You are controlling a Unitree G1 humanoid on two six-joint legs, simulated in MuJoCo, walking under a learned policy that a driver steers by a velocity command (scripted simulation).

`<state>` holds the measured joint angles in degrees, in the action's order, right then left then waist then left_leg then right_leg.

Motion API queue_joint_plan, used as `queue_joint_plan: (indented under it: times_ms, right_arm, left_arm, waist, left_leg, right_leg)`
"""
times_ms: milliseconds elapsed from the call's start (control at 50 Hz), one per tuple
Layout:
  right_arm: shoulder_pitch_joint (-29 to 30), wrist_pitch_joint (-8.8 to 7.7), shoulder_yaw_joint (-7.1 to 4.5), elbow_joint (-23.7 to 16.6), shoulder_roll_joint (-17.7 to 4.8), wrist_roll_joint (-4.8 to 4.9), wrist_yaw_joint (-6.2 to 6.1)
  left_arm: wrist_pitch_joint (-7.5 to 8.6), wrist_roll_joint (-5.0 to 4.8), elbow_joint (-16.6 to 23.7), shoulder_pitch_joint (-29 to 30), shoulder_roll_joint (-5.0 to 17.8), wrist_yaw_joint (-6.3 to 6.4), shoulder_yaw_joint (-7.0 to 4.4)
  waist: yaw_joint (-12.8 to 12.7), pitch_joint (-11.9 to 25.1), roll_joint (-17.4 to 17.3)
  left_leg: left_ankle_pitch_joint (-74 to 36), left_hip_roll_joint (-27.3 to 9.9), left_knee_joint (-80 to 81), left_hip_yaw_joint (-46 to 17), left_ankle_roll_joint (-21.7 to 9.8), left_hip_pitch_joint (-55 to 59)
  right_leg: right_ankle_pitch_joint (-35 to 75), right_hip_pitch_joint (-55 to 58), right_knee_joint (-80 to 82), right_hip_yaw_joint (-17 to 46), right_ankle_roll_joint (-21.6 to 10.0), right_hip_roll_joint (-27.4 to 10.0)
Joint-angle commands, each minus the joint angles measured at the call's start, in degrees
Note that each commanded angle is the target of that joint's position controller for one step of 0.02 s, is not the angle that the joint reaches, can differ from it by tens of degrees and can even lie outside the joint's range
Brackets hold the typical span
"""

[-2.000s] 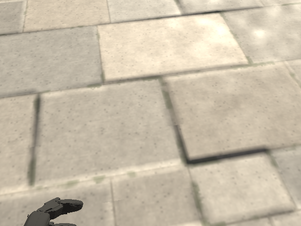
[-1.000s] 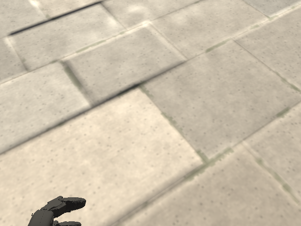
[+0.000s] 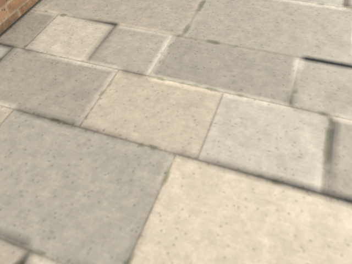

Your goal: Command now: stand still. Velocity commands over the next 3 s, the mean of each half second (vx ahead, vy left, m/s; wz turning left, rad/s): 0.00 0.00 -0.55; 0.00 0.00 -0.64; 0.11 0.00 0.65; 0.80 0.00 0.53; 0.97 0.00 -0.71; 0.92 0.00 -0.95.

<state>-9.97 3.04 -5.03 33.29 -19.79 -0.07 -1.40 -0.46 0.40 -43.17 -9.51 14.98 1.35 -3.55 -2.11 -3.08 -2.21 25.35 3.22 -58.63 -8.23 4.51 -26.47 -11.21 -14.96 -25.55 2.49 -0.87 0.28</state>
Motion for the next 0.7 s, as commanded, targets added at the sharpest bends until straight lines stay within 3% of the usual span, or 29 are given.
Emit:
queue_joint_plan:
  times_ms: [20,60,100,120,140,160,180,200,220,240,300,360,420,460,480,500,520,540,560,580,600,620,640,700]
  right_arm:
    - [2.18,-1.57,1.06,-4.23,1.07,-0.58,-0.03]
    - [1.31,-1.86,-0.31,-2.92,-2.24,0.62,-0.37]
    - [-2.35,-2.25,-0.89,-1.18,-3.18,0.97,-0.64]
    - [-4.45,-2.3,-1.41,-0.69,-4.91,0.87,-0.98]
    - [-7.27,-1.9,-2.02,-0.58,-7.49,-0.14,-1.62]
    - [-5.48,-1.27,-3.13,0.99,-10.95,-1.74,-1.12]
    - [-2.31,-1.82,-2.02,-1.35,-6.39,-2.8,-0.95]
    - [0.33,-2.28,-0.98,-1.96,-3.31,-2.77,-1.15]
    - [3.54,-2.73,-0.6,-2.48,-2.17,-2.02,-1.35]
    - [5.48,-3.16,-0.59,-2.2,-1.83,-0.77,-1.41]
    - [3.46,-3.04,-1.06,-0.75,-2.59,-0.83,-1.91]
    - [2.48,-2.62,-1.96,-0.02,-4.78,-0.67,-1.72]
    - [2.92,-3.02,-2.97,0.46,-7.17,0.6,-0.48]
    - [3.86,-3.66,-3.17,0.81,-7.09,1.84,0.34]
    - [3.41,-3.95,-3.04,1.46,-6.06,2.21,0.66]
    - [0.05,-4.37,-2.67,2.62,-4.25,1.67,1.14]
    - [1.3,-4.67,-1.02,-1.05,0.52,-1.78,1.29]
    - [6.59,-4.79,-1.01,-2.52,-1.34,-1.79,0.68]
    - [9.45,-4.67,-1.51,-2.71,-3.71,-0.24,0.26]
    - [9.65,-4.69,-1.59,-2.55,-3.82,0.05,-0.18]
    - [8.8,-4.55,-1.83,-1.6,-4.4,-0.55,-0.75]
    - [7.76,-4.36,-2.16,-1.24,-4.99,-0.85,-0.95]
    - [6.9,-4.29,-2.09,-0.57,-4.61,-0.94,-0.71]
    - [5.16,-4.3,-1.3,1.0,-2.43,-0.62,-0.25]
  left_arm:
    - [0.07,-0.79,3.65,2.97,9.15,-0.93,-1.57]
    - [-0.5,-1.67,3.52,0.11,13.57,-1.02,-3.01]
    - [-0.35,-3.11,4.04,0.53,13.58,-0.86,-3.24]
    - [0.0,-3.27,4.23,0.3,12.01,-0.68,-2.93]
    - [0.58,-2.57,5.05,0.43,8.51,-0.89,-2.1]
    - [1.19,-2.92,7.15,1.37,6.39,-0.94,-1.73]
    - [1.2,-2.27,5.67,0.39,10.72,-0.76,-3.12]
    - [0.59,-2.59,4.83,-0.6,11.73,-0.8,-4.02]
    - [-0.64,-2.54,3.62,-2.7,10.46,-0.43,-4.13]
    - [-1.65,-2.23,3.79,-3.23,9.42,-0.34,-3.88]
    - [-2.48,-2.25,7.03,0.62,6.59,-1.17,-2.74]
    - [-2.46,-2.08,10.07,3.14,5.44,-2.77,-1.82]
    - [-3.11,-2.07,11.47,1.76,7.47,-3.69,-2.54]
    - [-3.93,-2.14,11.6,-0.59,8.35,-3.82,-3.33]
    - [-4.08,-2.08,10.89,-3.59,9.14,-3.36,-4.09]
    - [-3.85,-1.8,9.94,-8.74,13.12,-2.23,-5.82]
    - [-3.27,-1.71,11.42,-10.24,22.3,-1.07,-7.65]
    - [-1.18,0.75,12.95,-10.04,20.44,-2.07,-6.59]
    - [0.18,0.63,12.68,-8.16,17.93,-2.44,-5.72]
    - [0.72,-0.66,12.1,-5.68,16.11,-1.91,-5.26]
    - [0.4,-1.83,12.59,-2.58,14.37,-1.27,-4.62]
    - [-0.11,-2.06,13.35,0.69,13.77,-0.55,-4.16]
    - [-0.52,-1.51,14.16,2.11,13.71,-0.01,-3.99]
    - [-1.04,-1.31,14.29,1.47,14.16,0.88,-4.16]
  waist:
    - [0.64,5.11,14.84]
    - [0.09,4.88,15.21]
    - [2.4,5.97,13.75]
    - [2.92,8.07,11.78]
    - [3.36,10.9,3.26]
    - [2.13,8.19,-15.38]
    - [3.38,8.15,-11.01]
    - [2.29,7.37,-7.95]
    - [0.6,6.54,-6.08]
    - [0.26,4.82,-6.39]
    - [2.36,3.62,-6.84]
    - [4.03,5.14,-6.76]
    - [3.34,5.87,-7.19]
    - [1.52,6.12,-6.78]
    - [-0.12,6.94,-4.88]
    - [-1.98,9.27,3.22]
    - [-0.02,9.86,23.45]
    - [-3.74,17.72,18.19]
    - [-3.56,14.36,11.61]
    - [-1.61,10.31,8.83]
    - [0.01,8.27,6.31]
    - [1.9,7.4,6.83]
    - [2.62,7.69,7.66]
    - [2.71,9.02,7.06]
  left_leg:
    - [3.47,-1.16,18.04,6.3,1.41,6.26]
    - [-2.57,1.05,27.09,6.94,1.03,8.82]
    - [-11.88,0.92,39.52,5.58,-1.88,16.18]
    - [-15.64,-2.86,39.94,3.56,-3.7,23.41]
    - [-27.56,-12.74,37.64,-2.9,-7.42,31.41]
    - [-35.44,-22.22,38.17,-11.63,-15.14,27.4]
    - [-41.95,-25.49,38.83,-12.34,-19.13,25.99]
    - [-43.91,-24.03,38.77,-8.65,-18.52,24.39]
    - [-42.49,-20.87,38.29,-3.75,-16.49,23.23]
    - [-41.71,-19.67,38.28,-0.86,-15.45,23.27]
    - [-39.9,-18.37,39.03,4.45,-15.9,23.38]
    - [-38.13,-19.97,38.08,7.31,-16.03,24.1]
    - [-38.91,-21.76,35.78,9.69,-14.93,22.22]
    - [-37.42,-21.99,31.22,11.98,-12.4,20.89]
    - [-36.0,-20.43,25.34,14.94,-9.78,17.89]
    - [-29.01,-16.02,13.15,18.53,-5.36,9.81]
    - [12.78,-6.38,-6.91,19.08,0.77,-11.74]
    - [17.24,-2.34,-15.8,5.05,0.79,-15.89]
    - [13.03,-3.74,-17.21,2.5,-0.65,-16.81]
    - [7.57,-4.61,-14.13,1.97,-1.91,-17.22]
    - [3.03,-5.57,-10.44,1.54,-2.17,-16.59]
    - [-0.58,-5.34,-7.43,1.42,-2.06,-13.31]
    - [-3.4,-3.96,-6.62,2.08,-1.64,-10.53]
    - [-7.25,-1.3,1.0,1.98,-0.13,-8.03]
  right_leg:
    - [10.98,4.78,6.65,11.88,-10.12,-7.94]
    - [14.17,6.28,4.79,16.35,-10.65,-9.2]
    - [16.39,4.51,3.2,19.54,-8.89,-8.67]
    - [12.32,-0.41,1.53,19.07,-6.22,-7.44]
    - [1.14,-8.66,-7.66,13.99,-2.76,-3.78]
    - [-15.98,-19.13,-14.67,1.72,0.97,2.98]
    - [-24.38,-19.96,-28.89,1.59,3.66,0.4]
    - [-23.08,-20.8,-36.83,1.67,4.51,-0.15]
    - [-20.28,-20.78,-40.37,1.35,5.56,-0.97]
    - [-16.35,-22.97,-41.07,1.21,6.51,-2.16]
    - [-10.34,-23.59,-36.41,-2.02,8.07,-3.73]
    - [-9.39,-18.72,-26.4,-4.14,6.91,-4.79]
    - [-8.95,-12.0,-19.18,-7.34,4.4,-3.63]
    - [-5.61,-6.62,-12.03,-8.96,2.12,-2.18]
    - [-1.22,-0.15,-6.55,-9.21,0.34,-0.4]
    - [12.97,11.73,-0.83,-3.23,-3.09,-1.0]
    - [41.95,23.94,-0.78,22.74,-12.84,-16.84]
    - [33.54,21.41,3.57,34.06,-22.17,-22.89]
    - [25.27,19.06,5.44,29.02,-20.48,-20.69]
    - [17.95,15.74,5.98,25.3,-17.15,-17.3]
    - [13.91,12.99,6.23,22.85,-14.43,-14.92]
    - [13.02,8.92,6.52,20.56,-12.9,-12.82]
    - [13.96,6.4,6.58,19.36,-12.3,-11.19]
    - [12.81,5.48,5.82,19.17,-11.75,-8.83]
